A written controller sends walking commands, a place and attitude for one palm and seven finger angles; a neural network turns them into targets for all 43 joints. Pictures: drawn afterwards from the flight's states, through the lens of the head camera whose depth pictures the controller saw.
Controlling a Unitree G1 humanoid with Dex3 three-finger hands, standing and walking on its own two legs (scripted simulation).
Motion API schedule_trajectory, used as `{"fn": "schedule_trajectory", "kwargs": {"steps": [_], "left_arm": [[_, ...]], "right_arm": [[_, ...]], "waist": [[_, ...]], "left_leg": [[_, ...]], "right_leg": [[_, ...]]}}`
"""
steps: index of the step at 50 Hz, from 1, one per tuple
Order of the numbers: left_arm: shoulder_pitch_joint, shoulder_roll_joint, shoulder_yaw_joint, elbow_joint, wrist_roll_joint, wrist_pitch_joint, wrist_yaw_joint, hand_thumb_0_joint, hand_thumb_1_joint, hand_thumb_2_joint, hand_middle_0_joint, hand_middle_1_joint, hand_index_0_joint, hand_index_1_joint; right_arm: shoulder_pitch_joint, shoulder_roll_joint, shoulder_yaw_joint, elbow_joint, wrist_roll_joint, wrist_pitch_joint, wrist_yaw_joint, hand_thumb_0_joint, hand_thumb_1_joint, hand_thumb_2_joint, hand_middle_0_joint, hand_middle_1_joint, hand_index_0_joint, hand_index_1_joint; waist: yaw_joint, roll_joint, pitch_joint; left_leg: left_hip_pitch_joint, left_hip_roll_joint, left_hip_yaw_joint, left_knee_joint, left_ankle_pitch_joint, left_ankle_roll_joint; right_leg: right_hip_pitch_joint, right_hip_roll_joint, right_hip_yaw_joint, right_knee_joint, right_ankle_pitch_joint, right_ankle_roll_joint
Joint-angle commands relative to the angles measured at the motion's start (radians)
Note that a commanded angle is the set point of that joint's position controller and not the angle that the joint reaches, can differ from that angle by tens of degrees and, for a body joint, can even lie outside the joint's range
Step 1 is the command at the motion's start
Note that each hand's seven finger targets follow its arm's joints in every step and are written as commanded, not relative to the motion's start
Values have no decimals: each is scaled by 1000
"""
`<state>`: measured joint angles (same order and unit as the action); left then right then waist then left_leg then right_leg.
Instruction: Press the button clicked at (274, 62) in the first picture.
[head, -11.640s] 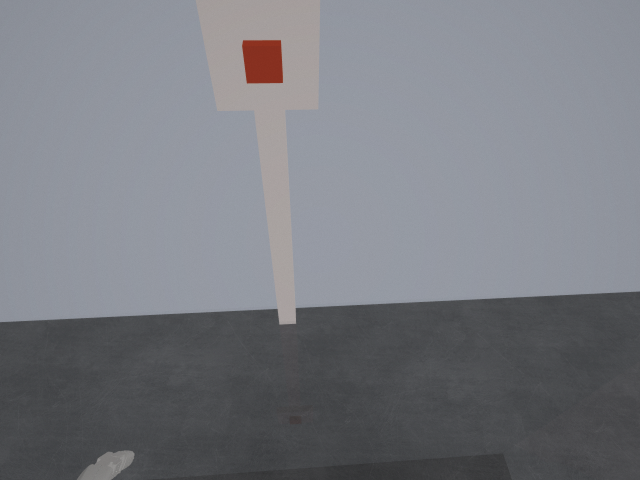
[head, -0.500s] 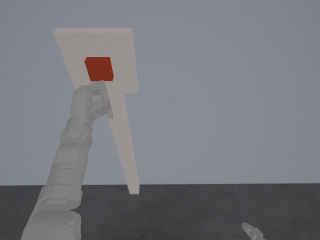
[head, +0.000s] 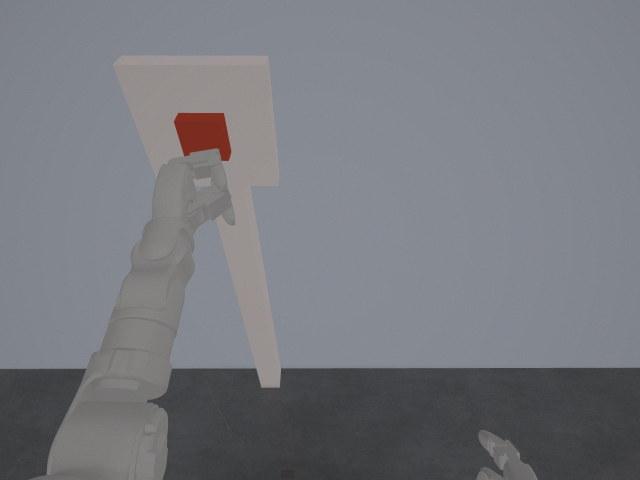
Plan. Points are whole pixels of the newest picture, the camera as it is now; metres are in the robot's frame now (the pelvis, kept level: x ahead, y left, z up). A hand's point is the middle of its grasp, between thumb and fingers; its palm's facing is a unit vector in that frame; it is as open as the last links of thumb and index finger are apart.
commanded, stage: aim a knuckle at the button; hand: left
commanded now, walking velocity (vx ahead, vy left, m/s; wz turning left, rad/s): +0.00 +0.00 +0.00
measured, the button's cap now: (204, 136) +0.51 +0.19 +0.18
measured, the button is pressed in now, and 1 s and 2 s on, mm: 0 0 0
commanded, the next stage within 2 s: press the button with the knuckle in 1.62 s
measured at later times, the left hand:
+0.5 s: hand (224, 211) +0.40 +0.14 +0.15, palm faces +0.05 -1.00 +0.01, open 3.1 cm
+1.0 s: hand (231, 205) +0.41 +0.13 +0.15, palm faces +0.06 -1.00 +0.01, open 3.1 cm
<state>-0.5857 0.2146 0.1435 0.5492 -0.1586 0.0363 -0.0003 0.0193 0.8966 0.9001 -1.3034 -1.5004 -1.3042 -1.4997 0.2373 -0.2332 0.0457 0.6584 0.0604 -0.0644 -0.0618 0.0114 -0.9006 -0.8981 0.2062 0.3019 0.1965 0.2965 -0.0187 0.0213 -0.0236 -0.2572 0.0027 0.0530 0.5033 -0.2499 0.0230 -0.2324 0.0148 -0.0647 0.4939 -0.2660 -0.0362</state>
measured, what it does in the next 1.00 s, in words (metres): stands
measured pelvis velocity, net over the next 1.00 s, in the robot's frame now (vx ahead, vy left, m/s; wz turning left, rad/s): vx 0.01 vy -0.01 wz -0.01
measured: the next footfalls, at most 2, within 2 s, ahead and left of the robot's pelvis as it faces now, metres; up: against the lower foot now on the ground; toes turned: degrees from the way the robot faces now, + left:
none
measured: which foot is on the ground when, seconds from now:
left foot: down 0.00-1.00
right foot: down 0.00-1.00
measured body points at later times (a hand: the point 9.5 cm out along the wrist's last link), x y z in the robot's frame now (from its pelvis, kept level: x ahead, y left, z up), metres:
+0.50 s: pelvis +0.00 -0.01 +0.00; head -0.01 -0.02 +0.45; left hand +0.39 +0.19 +0.15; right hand +0.14 -0.25 -0.10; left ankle +0.01 +0.10 -0.74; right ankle +0.00 -0.09 -0.74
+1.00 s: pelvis +0.01 -0.01 +0.00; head +0.01 -0.01 +0.45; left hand +0.40 +0.19 +0.15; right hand +0.12 -0.25 -0.11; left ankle +0.01 +0.10 -0.74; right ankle +0.00 -0.09 -0.74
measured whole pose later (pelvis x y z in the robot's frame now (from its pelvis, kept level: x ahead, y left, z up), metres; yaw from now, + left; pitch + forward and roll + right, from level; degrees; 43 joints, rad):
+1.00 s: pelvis +0.01 -0.01 +0.00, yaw -1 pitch +1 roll +0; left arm -0.51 0.21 0.16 0.51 -0.17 -0.01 -0.01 0.02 0.90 0.90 -1.30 -1.50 -1.30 -1.50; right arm 0.28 -0.25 0.03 0.67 0.06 -0.06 -0.05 0.01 -0.90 -0.90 0.21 0.30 0.20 0.30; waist -0.02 0.02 -0.03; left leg -0.25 0.01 0.06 0.50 -0.26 0.02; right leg -0.23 0.02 -0.06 0.49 -0.27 -0.04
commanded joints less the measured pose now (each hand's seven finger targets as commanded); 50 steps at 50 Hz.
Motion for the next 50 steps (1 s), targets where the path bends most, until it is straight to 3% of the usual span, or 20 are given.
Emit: {"fn": "schedule_trajectory", "kwargs": {"steps": [1,4,6,9,11,15,18,20,22,26,28,31,32,33,36,38,42,43,48,50], "left_arm": [[-394,162,73,-128,-17,-36,-9,0,900,900,-1300,-1500,-1300,-1500],[-363,196,106,-155,-22,-55,-16,0,900,900,-1300,-1500,-1300,-1500],[-414,179,81,-219,-17,-85,-20,0,900,900,-1300,-1500,-1300,-1500],[-386,230,121,-292,-15,-129,-22,0,900,900,-1300,-1500,-1300,-1500],[-388,220,106,-346,-17,-143,-30,0,900,900,-1300,-1500,-1300,-1500],[-339,149,43,-322,-29,-109,-48,0,900,900,-1300,-1500,-1300,-1500],[-296,170,70,-254,-44,-54,-51,0,900,900,-1300,-1500,-1300,-1500],[-324,136,36,-246,-43,-29,-50,0,900,900,-1300,-1500,-1300,-1500],[-361,169,63,-251,-38,-27,-37,0,900,900,-1300,-1500,-1300,-1500],[-467,165,50,-321,-23,-79,-8,0,900,900,-1300,-1500,-1300,-1500],[-475,213,85,-295,-18,-103,2,0,900,900,-1300,-1500,-1300,-1500],[-467,204,79,-240,-10,-112,2,0,900,900,-1300,-1500,-1300,-1500],[-461,186,67,-214,-11,-105,-3,0,900,900,-1300,-1500,-1300,-1500],[-430,219,98,-172,-8,-97,-3,0,900,900,-1300,-1500,-1300,-1500],[-390,187,75,-132,-14,-69,-26,0,900,900,-1300,-1500,-1300,-1500],[-345,191,94,-126,-24,-63,-36,0,900,900,-1300,-1500,-1300,-1500],[-413,124,25,-249,-28,-94,-38,0,900,900,-1300,-1500,-1300,-1500],[-419,130,33,-264,-31,-106,-30,0,900,900,-1300,-1500,-1300,-1500],[-433,230,102,-348,-10,-140,4,0,900,900,-1300,-1500,-1300,-1500],[-432,164,50,-302,-5,-124,7,0,900,900,-1300,-1500,-1300,-1500]], "right_arm": [[-45,-133,-45,-127,4,-34,-7,0,-900,-900,200,300,200,300],[-43,-134,-45,-145,4,-29,-3,0,-900,-900,200,300,200,300],[-42,-128,-47,-151,3,-34,1,0,-900,-900,200,300,200,300],[-41,-130,-55,-156,0,-42,5,0,-900,-900,200,300,200,300],[-51,-124,-54,-160,0,-47,5,0,-900,-900,200,300,200,300],[-55,-126,-57,-148,10,-55,4,0,-900,-900,200,300,200,300],[-54,-139,-56,-140,13,-47,-3,0,-900,-900,200,300,200,300],[-64,-135,-51,-142,18,-41,-6,0,-900,-900,200,300,200,300],[-65,-136,-51,-140,14,-41,-9,0,-900,-900,200,300,200,300],[-70,-124,-46,-143,6,-47,-8,0,-900,-900,200,300,200,300],[-66,-128,-44,-133,2,-48,-9,0,-900,-900,200,300,200,300],[-68,-123,-42,-130,4,-47,-9,0,-900,-900,200,300,200,300],[-62,-123,-40,-129,3,-47,-7,0,-900,-900,200,300,200,300],[-53,-130,-43,-125,3,-43,-6,0,-900,-900,200,300,200,300],[-49,-131,-42,-136,9,-34,-4,0,-900,-900,200,300,200,300],[-41,-137,-47,-142,9,-29,-1,0,-900,-900,200,300,200,300],[-43,-129,-52,-156,9,-36,5,0,-900,-900,200,300,200,300],[-41,-129,-55,-154,8,-40,5,0,-900,-900,200,300,200,300],[-44,-133,-57,-140,-1,-46,2,0,-900,-900,200,300,200,300],[-48,-123,-53,-130,3,-47,3,0,-900,-900,200,300,200,300]], "waist": [[1,-66,-258],[13,-81,-273],[3,-52,-284],[15,-33,-328],[14,19,-337],[-5,4,-269],[-4,-69,-210],[-12,-51,-182],[-8,-58,-195],[-13,-13,-270],[-12,-40,-273],[-10,-8,-278],[-13,-18,-275],[-6,-44,-272],[-4,-26,-253],[5,-68,-259],[-9,-13,-284],[-12,-45,-284],[6,-11,-335],[-8,8,-285]], "left_leg": [[118,-1,-51,-51,181,14],[101,-4,-42,-49,201,19],[124,-3,-41,-43,224,20],[144,-1,-38,-34,256,23],[158,-5,-31,-32,270,21],[164,-1,-39,-37,239,20],[121,-4,-39,-47,181,23],[116,-6,-39,-54,156,22],[114,-5,-46,-56,138,22],[153,-6,-50,-45,164,23],[141,-2,-53,-44,152,24],[138,-5,-45,-41,158,21],[132,-7,-44,-41,158,21],[115,-5,-46,-40,158,22],[105,-7,-40,-43,174,19],[98,-4,-40,-40,201,19],[148,-3,-43,-33,230,20],[149,0,-47,-29,232,22],[166,2,-46,-34,249,21],[172,3,-48,-38,235,19]], "right_leg": [[32,-7,50,-80,238,10],[67,-10,56,-76,276,13],[61,-7,56,-69,300,12],[89,-5,63,-60,337,11],[101,-7,67,-59,365,11],[47,-2,53,-75,321,12],[34,-4,56,-99,270,20],[8,-7,55,-106,233,20],[5,-8,57,-107,198,19],[21,-9,63,-88,213,15],[31,-7,66,-88,198,17],[37,-10,70,-81,222,17],[35,-10,67,-80,230,18],[47,-11,68,-83,231,18],[42,-13,64,-81,263,16],[58,-9,57,-77,293,16],[33,-4,53,-68,308,12],[33,-2,52,-69,302,14],[72,-4,59,-60,307,12],[30,-2,52,-66,286,12]]}}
